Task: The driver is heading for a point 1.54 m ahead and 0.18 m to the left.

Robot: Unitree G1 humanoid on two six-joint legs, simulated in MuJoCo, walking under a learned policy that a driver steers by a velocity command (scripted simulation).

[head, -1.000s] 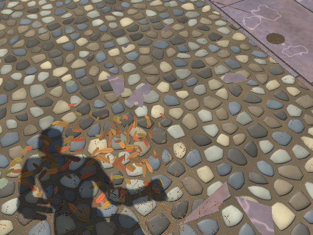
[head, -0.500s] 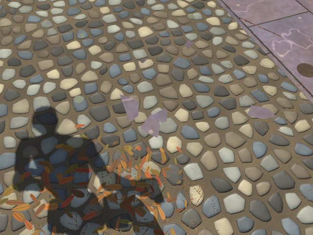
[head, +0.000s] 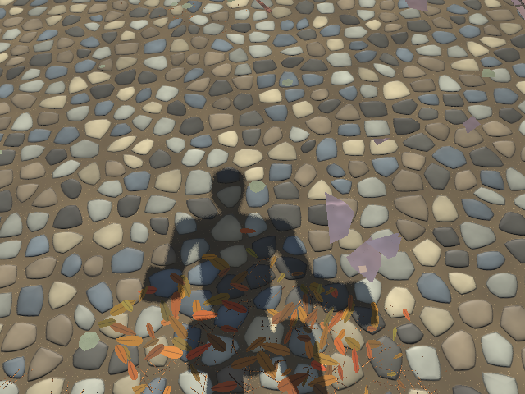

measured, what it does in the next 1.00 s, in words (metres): steps on the spot, turning left: left foot, then right foot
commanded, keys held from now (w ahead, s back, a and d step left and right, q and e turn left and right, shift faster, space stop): q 0.52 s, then no key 0.48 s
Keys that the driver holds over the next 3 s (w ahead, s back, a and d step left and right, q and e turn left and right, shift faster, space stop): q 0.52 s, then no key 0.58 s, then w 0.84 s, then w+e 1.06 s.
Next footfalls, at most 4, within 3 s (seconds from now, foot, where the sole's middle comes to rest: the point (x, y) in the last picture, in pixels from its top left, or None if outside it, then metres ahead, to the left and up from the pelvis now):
0.24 left None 0.02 0.15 -0.78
0.74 right None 0.09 -0.07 -0.78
1.76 left None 0.30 0.30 -0.78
2.32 right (227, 314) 0.67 0.17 -0.78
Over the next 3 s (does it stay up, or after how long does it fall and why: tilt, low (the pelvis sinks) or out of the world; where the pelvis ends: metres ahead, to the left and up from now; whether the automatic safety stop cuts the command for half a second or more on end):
stays up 0.85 0.30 0.00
